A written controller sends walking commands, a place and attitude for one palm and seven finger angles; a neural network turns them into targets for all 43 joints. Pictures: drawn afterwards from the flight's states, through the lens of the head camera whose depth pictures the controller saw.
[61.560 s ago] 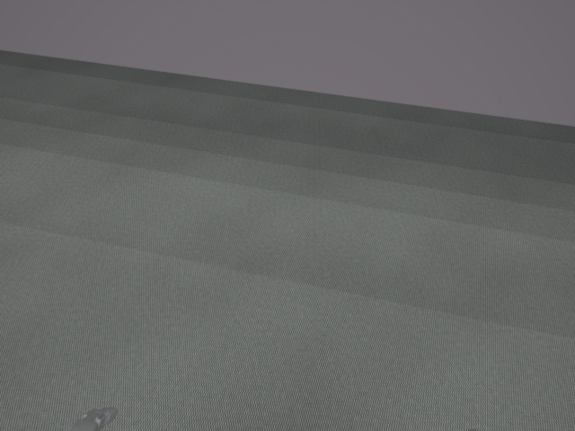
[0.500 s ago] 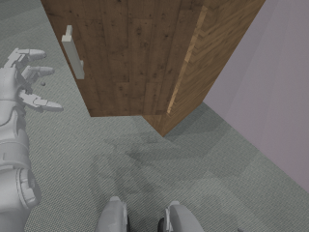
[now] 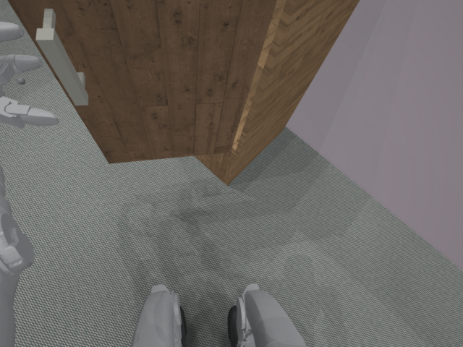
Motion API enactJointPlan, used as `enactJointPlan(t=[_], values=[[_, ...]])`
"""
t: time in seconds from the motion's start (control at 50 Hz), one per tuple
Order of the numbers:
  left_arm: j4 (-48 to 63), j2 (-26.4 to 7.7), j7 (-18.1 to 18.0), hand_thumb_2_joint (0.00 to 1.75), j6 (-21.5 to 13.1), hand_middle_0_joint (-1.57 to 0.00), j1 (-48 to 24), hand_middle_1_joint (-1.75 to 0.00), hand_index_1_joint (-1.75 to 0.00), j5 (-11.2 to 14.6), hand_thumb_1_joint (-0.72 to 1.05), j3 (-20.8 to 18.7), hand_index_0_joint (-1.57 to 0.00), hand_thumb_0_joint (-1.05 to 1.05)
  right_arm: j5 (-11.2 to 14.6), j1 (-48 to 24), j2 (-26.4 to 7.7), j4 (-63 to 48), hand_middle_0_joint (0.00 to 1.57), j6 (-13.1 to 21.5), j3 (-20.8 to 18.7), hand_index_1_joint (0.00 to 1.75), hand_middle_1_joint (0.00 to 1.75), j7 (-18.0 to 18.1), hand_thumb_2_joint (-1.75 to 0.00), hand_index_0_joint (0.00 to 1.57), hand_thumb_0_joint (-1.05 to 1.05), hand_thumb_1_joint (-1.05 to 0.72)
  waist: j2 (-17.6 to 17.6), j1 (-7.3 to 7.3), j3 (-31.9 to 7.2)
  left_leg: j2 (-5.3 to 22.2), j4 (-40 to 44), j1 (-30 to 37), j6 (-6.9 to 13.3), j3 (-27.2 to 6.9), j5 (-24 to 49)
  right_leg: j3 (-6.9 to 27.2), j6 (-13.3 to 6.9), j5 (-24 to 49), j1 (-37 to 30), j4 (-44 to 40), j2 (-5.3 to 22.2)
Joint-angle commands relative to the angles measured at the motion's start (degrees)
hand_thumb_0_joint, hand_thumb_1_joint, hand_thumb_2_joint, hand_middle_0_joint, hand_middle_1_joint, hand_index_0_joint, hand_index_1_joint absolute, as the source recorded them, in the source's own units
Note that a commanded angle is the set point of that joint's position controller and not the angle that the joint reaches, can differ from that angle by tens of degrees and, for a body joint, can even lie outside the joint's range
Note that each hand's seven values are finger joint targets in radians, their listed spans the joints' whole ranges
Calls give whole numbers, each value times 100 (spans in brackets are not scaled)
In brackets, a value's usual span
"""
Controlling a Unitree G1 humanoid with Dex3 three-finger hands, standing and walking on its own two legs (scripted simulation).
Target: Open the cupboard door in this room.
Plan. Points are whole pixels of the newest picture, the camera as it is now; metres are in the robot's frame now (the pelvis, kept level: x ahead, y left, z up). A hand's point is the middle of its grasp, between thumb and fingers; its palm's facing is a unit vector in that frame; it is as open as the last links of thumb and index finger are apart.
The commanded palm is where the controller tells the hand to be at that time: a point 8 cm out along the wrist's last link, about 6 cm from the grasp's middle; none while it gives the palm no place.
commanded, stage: move the hooked fingers beside the handle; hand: left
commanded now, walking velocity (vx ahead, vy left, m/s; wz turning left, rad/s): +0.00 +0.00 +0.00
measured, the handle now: (66, 61) +0.55 +0.22 +0.07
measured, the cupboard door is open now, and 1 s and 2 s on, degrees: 52 52 52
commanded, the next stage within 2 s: slide the fingers in behind the handle in 0.68 s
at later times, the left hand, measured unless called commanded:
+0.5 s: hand (22, 91) +0.50 +0.27 +0.07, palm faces +0.11 -0.99 +0.00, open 14.0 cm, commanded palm +0.48 +0.31 +0.07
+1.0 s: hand (35, 88) +0.50 +0.26 +0.07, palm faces +0.08 -1.00 -0.02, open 14.0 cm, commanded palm +0.48 +0.29 +0.07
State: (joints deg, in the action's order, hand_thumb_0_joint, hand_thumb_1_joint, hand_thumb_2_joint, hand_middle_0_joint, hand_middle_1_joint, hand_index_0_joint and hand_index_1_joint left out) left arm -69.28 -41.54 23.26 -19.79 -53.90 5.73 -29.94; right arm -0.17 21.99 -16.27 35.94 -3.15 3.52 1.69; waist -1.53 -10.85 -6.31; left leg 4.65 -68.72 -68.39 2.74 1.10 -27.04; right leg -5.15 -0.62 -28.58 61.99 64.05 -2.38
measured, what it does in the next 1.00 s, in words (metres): stands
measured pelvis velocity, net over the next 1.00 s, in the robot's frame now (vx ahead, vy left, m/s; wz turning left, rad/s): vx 0.00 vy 0.00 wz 0.01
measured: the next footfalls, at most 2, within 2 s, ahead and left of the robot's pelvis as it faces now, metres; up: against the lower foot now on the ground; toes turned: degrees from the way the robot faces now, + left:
none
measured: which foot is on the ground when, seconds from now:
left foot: down 0.00-1.00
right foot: down 0.00-1.00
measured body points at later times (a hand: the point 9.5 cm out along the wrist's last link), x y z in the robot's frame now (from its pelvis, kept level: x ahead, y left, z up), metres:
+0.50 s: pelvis +0.00 +0.00 +0.00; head +0.15 +0.05 +0.43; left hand +0.48 +0.33 +0.07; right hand +0.04 -0.27 -0.09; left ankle +0.04 +0.09 -0.64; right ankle +0.01 -0.12 -0.64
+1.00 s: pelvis +0.00 +0.00 +0.01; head +0.15 +0.03 +0.43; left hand +0.49 +0.31 +0.08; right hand +0.01 -0.27 -0.10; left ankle +0.04 +0.09 -0.64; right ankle +0.01 -0.12 -0.64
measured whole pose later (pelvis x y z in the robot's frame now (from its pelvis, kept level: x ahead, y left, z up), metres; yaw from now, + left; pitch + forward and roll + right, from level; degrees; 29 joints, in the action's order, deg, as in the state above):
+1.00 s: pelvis +0.00 +0.00 +0.01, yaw +1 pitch +25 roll -5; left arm -66.1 -35.6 19.7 -23.0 -49.7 6.6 -26.8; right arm -0.2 21.9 -15.4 36.6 -4.2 2.9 0.9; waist -1.6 -9.4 -6.8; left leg 4.4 -67.4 -65.4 2.3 0.8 -27.0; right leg -5.2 -1.0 -28.8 59.1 63.0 -2.4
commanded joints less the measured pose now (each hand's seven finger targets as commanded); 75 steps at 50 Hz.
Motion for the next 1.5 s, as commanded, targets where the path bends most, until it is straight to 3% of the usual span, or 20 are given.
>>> enactJointPlan(t=[0.0,0.06,0.1,0.14,0.26,0.34,0.44,0.54,0.58,0.64,0.76,0.88,0.92,1.0,1.04,1.1,1.24,1.36,1.46,1.48], values=[[1375,-1837,-20,30,-341,-30,-1614,-120,-120,110,-50,-345,-30,0,-5,1060,-1172,-360,20,-21,-451,30,30,61,-90,20,0,-90,-1034,269,-3217,-119,681,3221,-82,-587,2655,240,-43,1921,-920,-697,-146],[1875,-1934,-147,30,-622,-30,-1885,-120,-120,170,-50,-518,-30,0,-35,1046,-1155,-338,20,1,-487,30,30,33,-90,20,0,-90,-1255,279,-3349,-101,684,3483,-107,-614,2776,250,-61,1945,-904,-696,-178],[1913,-1805,-182,30,-738,-30,-1807,-120,-120,207,-50,-495,-30,0,-32,1024,-1146,-301,20,9,-510,30,30,17,-90,20,0,-90,-1134,247,-3290,-97,724,3546,-109,-610,2715,249,-67,1907,-943,-755,-195],[1964,-1537,-152,30,-793,-30,-1696,-120,-120,230,-50,-330,-30,0,-17,1016,-1117,-267,20,8,-524,30,30,-2,-90,20,0,-90,-1383,253,-3361,-93,750,3858,-148,-632,2858,218,-82,1881,-778,-758,-204],[1043,-505,28,30,-351,-30,-1467,-120,-120,257,-50,532,-30,0,42,970,-1113,-217,20,-75,-508,30,30,35,-90,20,0,-90,-827,-24,-2209,-101,989,3516,-111,-690,2091,122,-63,1305,-335,-1009,-176],[1274,-971,-149,30,-581,-30,-1931,-120,-120,263,-50,176,-30,0,-3,920,-1159,-224,20,-21,-497,30,30,72,-90,20,0,-90,-875,39,-2413,-109,949,3499,-132,-779,1891,147,-100,1136,-223,-879,-137],[1665,-1281,-418,30,-1038,-30,-2506,-120,-120,109,-50,15,-30,0,-75,854,-1130,-185,20,53,-469,30,30,53,-90,20,0,-90,-1416,72,-2990,-102,806,3906,-216,-874,2211,165,-128,1196,-124,-689,-135],[1103,-1454,-324,30,-696,-30,-2091,-120,-120,3,-50,-18,-30,0,-33,869,-1175,-232,20,-26,-420,30,30,64,-90,20,0,-90,-1263,103,-2895,-109,760,3551,-166,-761,2257,172,-95,1340,-358,-699,-120],[1149,-1188,-229,30,-556,-30,-1982,-120,-120,32,-50,177,-30,0,-22,895,-1154,-272,20,-64,-435,30,30,56,-90,20,0,-90,-1233,99,-3000,-110,764,3649,-157,-758,2376,162,-87,1434,-399,-740,-127],[1451,-1154,-145,30,-604,-30,-1917,-120,-120,169,-50,114,-30,0,-26,902,-1156,-273,20,-69,-466,30,30,59,-90,20,0,-90,-1296,149,-3247,-75,752,3913,-185,-798,2615,150,-93,1523,-360,-730,-148],[1311,-1448,-268,30,-658,-30,-1990,-120,-120,218,-50,-168,-30,0,-11,922,-1136,-207,20,-32,-451,30,30,83,-90,20,0,-90,-869,101,-2876,-139,713,3117,-73,-628,2168,264,-52,1573,-805,-785,-149],[1470,-853,-312,30,-713,-30,-1852,-120,-120,143,-50,290,-30,0,-19,937,-1058,-202,20,-43,-471,30,30,27,-90,20,0,-90,-1205,118,-2882,-123,782,3568,-131,-654,2291,215,-87,1494,-527,-817,-159],[1530,-715,-322,30,-736,-30,-1849,-120,-120,224,-50,305,-30,0,-26,958,-1054,-185,20,-37,-493,30,30,15,-90,20,0,-90,-1181,85,-2865,-113,794,3677,-124,-684,2331,195,-96,1485,-460,-828,-174],[1472,-946,-392,30,-678,-30,-1766,-120,-120,246,-50,75,-30,0,-2,926,-1060,-206,20,-44,-499,30,30,26,-90,20,0,-90,-834,156,-2910,-164,785,3238,-77,-568,2135,277,-52,1617,-922,-863,-151],[1599,-988,-477,30,-737,-30,-1769,-120,-120,213,-50,40,-30,0,-5,921,-1036,-232,20,-37,-489,30,30,23,-90,20,0,-90,-935,211,-2998,-181,778,3256,-77,-535,2259,300,-59,1765,-1027,-817,-146],[1820,-743,-626,30,-862,-30,-1749,-120,-120,143,-50,183,-30,0,-29,877,-986,-237,20,-32,-510,30,30,-22,-90,20,0,-90,-1110,240,-3017,-169,810,3521,-126,-567,2354,261,-77,1723,-905,-816,-145],[1574,-191,-746,30,-876,-30,-1683,-120,-120,164,-50,522,-30,0,-20,834,-984,-191,20,-33,-544,30,30,-56,-90,20,0,-90,-879,121,-2744,-177,875,3498,-126,-576,2119,245,-72,1567,-772,-889,-139],[1353,-307,-897,30,-889,-30,-1952,-120,-120,100,-50,482,-30,0,-18,765,-978,-198,20,-8,-499,30,30,-33,-90,20,0,-90,-643,52,-2438,-215,853,3005,-82,-546,1668,309,-50,1332,-791,-899,-113],[1534,-503,-1031,30,-1080,-30,-2059,-120,-120,39,-50,287,-30,0,-55,769,-965,-209,20,45,-511,30,30,-50,-90,20,0,-90,-775,133,-2936,-225,750,3098,-82,-524,1804,361,-59,1461,-941,-808,-106],[1515,-291,-1016,30,-1070,-30,-2095,-120,-120,45,-50,471,-30,0,-55,755,-942,-214,20,54,-496,30,30,-63,-90,20,0,-90,-799,87,-2895,-235,751,3076,-81,-519,1787,360,-54,1456,-918,-805,-114]])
